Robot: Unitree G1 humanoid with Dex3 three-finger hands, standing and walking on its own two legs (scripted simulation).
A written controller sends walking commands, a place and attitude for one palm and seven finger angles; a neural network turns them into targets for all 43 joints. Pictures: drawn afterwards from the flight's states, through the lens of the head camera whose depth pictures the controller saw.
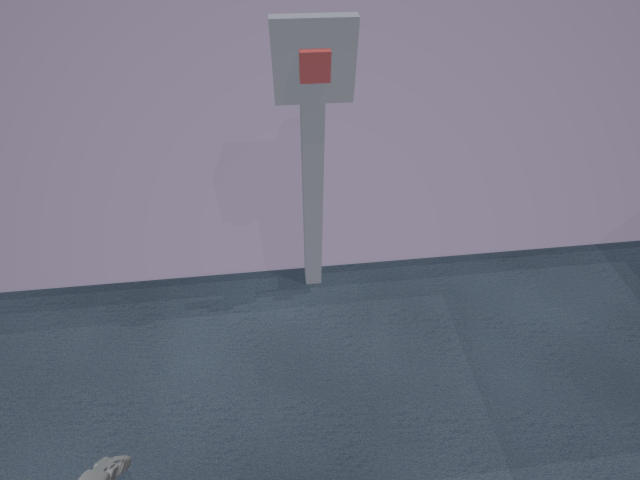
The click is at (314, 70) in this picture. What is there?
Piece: button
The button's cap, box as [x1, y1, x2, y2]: [299, 48, 331, 83]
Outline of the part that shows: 329,48 299,49 300,83 330,82 331,52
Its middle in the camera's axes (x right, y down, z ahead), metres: -0.01 -0.38 +0.85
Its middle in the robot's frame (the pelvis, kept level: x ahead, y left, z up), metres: +0.90 +0.06 +0.10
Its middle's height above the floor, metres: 0.87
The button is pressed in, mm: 0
